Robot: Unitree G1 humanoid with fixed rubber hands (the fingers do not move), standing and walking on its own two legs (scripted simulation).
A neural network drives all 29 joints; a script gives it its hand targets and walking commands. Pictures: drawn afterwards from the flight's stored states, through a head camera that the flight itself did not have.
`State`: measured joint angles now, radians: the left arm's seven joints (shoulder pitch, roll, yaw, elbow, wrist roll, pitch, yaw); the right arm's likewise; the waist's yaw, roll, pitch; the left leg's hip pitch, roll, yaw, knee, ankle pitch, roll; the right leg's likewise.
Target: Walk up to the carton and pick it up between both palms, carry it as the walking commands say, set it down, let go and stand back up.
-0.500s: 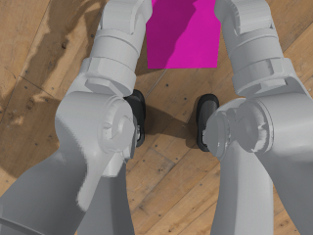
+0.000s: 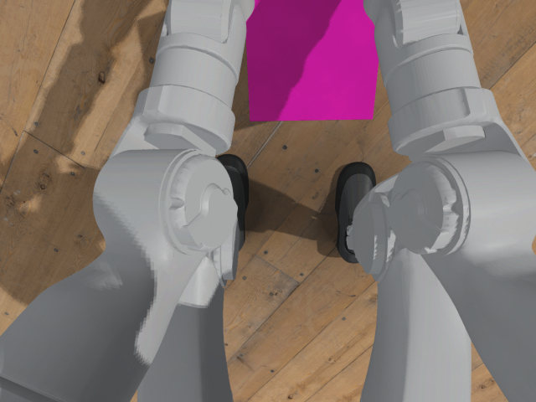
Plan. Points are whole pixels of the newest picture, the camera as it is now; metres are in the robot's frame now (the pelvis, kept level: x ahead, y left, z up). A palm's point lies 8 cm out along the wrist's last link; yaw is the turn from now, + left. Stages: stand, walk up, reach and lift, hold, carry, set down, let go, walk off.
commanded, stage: set down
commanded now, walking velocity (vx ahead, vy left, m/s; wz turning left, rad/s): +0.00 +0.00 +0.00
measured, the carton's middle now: (307, 40) +0.46 -0.02 -0.33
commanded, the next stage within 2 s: none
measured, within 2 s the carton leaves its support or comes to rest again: rests again in 1.42 s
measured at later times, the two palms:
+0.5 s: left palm out of the picture +0.55 +0.06 -0.20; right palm out of the picture +0.55 -0.08 -0.20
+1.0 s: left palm out of the picture +0.55 +0.06 -0.20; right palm out of the picture +0.55 -0.08 -0.20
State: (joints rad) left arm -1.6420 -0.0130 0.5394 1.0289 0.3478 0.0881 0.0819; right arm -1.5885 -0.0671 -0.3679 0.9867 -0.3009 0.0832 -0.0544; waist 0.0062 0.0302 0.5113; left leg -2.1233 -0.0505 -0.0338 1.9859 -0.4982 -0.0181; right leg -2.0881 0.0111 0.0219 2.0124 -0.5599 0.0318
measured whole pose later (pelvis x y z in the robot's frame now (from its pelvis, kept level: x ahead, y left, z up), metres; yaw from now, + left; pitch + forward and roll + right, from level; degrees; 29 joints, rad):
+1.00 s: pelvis +0.00 +0.00 -0.02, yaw -1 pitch +33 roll -1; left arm -1.64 0.00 0.56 1.08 0.37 0.07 0.08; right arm -1.59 -0.06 -0.39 1.03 -0.33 0.07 -0.05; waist 0.01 0.03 0.52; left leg -2.13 -0.06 -0.04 2.06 -0.51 -0.03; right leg -2.10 0.03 0.02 2.09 -0.57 0.04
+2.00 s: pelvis +0.00 +0.00 -0.05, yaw -1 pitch +33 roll +0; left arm -1.55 0.28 0.25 1.18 -0.01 0.07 0.16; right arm -1.60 -0.30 -0.17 1.11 0.06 0.07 -0.12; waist 0.01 0.03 0.52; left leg -2.21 -0.05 -0.04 2.19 -0.55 -0.04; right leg -2.18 0.05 0.02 2.21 -0.60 0.04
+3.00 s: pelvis +0.02 -0.01 +0.15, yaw -1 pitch +30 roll +1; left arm -1.24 0.24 0.22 0.86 -0.12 0.34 0.11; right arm -1.28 -0.28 -0.17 0.89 0.08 0.33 -0.11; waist 0.02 -0.01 0.20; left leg -1.56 -0.03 -0.04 1.51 -0.48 -0.05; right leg -1.56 0.05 0.05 1.55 -0.51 0.01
